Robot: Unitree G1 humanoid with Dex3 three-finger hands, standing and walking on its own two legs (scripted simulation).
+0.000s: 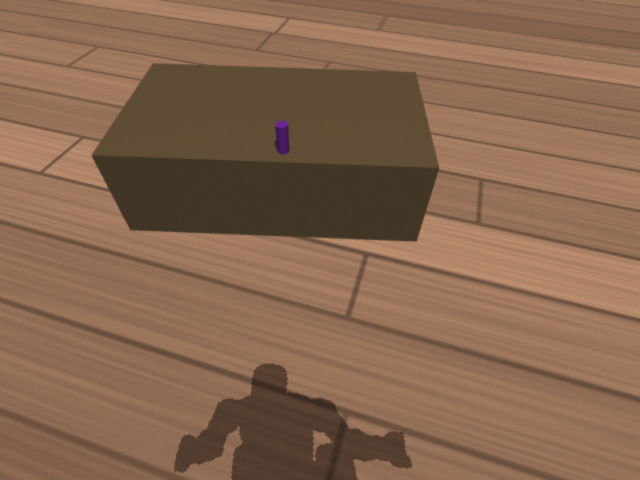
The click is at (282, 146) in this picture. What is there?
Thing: slim round
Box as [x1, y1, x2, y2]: [275, 121, 288, 153]
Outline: 278,121 275,124 277,150 280,153 286,153 288,151 287,123 285,121
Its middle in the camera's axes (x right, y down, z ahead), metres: -0.13 -0.36 +1.37
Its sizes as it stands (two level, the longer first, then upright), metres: 0.043 0.043 0.107
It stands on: a support 0.39 m high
